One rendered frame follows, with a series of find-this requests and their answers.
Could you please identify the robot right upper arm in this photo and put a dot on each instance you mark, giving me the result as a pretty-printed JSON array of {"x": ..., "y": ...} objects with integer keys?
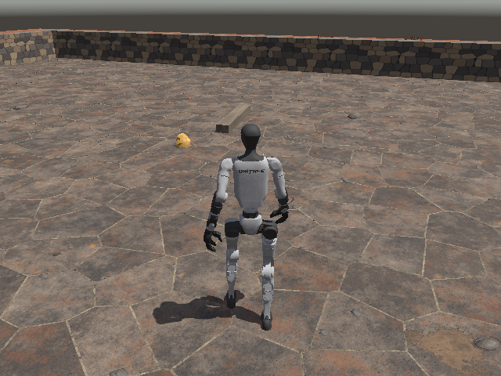
[{"x": 278, "y": 177}]

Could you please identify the right robot hand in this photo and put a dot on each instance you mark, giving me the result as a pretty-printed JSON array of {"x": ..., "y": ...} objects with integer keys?
[{"x": 278, "y": 212}]

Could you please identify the right robot forearm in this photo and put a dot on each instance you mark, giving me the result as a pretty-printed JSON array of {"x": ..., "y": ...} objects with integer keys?
[{"x": 283, "y": 203}]

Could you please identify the robot right thigh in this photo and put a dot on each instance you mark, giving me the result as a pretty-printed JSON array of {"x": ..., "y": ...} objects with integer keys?
[{"x": 269, "y": 232}]

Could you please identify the left robot hand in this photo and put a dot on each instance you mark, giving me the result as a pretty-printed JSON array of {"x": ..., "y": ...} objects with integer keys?
[{"x": 209, "y": 241}]

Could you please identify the left robot forearm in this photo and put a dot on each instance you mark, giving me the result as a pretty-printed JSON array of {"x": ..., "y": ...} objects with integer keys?
[{"x": 214, "y": 214}]

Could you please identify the robot left upper arm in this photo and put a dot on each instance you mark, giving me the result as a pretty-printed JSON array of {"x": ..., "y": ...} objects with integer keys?
[{"x": 223, "y": 178}]

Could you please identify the robot thigh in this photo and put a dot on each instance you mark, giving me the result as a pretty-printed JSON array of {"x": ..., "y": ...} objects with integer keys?
[
  {"x": 269, "y": 232},
  {"x": 232, "y": 232}
]

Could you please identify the robot left thigh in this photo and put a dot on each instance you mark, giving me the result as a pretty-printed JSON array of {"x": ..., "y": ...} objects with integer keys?
[{"x": 232, "y": 232}]

